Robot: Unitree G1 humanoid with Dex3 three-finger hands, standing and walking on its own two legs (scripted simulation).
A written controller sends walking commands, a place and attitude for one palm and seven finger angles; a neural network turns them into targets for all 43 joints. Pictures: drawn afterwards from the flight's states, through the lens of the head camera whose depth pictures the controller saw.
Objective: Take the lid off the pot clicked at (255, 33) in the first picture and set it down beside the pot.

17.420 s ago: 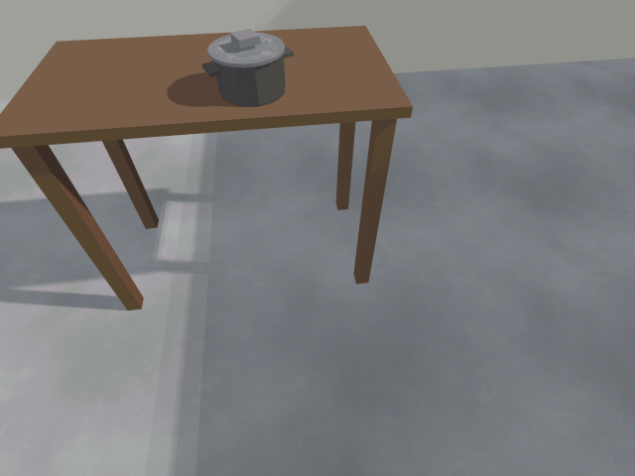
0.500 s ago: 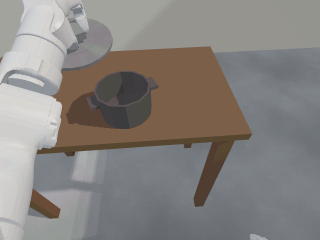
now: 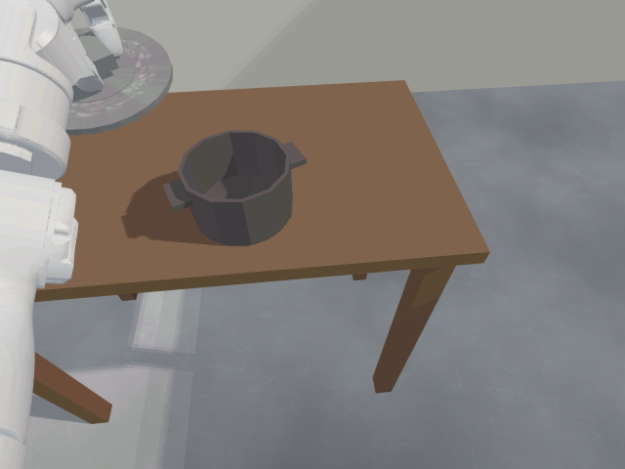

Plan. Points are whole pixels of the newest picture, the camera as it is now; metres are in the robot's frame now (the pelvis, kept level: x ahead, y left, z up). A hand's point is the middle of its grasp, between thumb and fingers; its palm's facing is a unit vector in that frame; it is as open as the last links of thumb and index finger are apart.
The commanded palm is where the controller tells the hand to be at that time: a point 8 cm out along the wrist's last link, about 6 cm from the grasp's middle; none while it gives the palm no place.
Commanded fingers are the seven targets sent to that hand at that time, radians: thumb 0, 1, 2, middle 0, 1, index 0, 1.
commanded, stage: move the lid sideways beside the pot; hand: left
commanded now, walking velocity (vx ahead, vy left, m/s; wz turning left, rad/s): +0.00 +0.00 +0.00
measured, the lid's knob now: (83, 57) +0.51 +0.22 +0.27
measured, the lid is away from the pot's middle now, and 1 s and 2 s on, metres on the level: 0.14 0.24 0.23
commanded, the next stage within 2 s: lower the lid onto the table in 0.94 s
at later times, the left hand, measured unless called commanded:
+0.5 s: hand (14, 68) +0.48 +0.28 +0.28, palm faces -0.22 -0.13 -0.97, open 8.0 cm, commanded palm +0.49 +0.28 +0.36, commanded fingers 0.00 0.60 0.97 -0.71 -1.08 -0.77 -1.10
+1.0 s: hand out of the picture +0.48 +0.31 +0.28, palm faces -0.22 -0.12 -0.97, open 8.0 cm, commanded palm +0.48 +0.30 +0.36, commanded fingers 0.00 0.60 0.97 -0.71 -1.08 -0.77 -1.10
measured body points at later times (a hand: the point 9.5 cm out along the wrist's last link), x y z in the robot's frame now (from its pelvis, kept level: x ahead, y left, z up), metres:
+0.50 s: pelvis +0.00 +0.00 +0.00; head +0.04 +0.00 +0.45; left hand +0.48 +0.28 +0.34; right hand +0.07 -0.27 -0.13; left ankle +0.04 +0.12 -0.73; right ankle -0.05 -0.13 -0.73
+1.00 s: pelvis +0.01 +0.00 +0.00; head +0.07 +0.00 +0.45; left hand +0.49 +0.31 +0.34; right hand +0.06 -0.27 -0.13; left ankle +0.04 +0.12 -0.73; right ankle -0.05 -0.13 -0.73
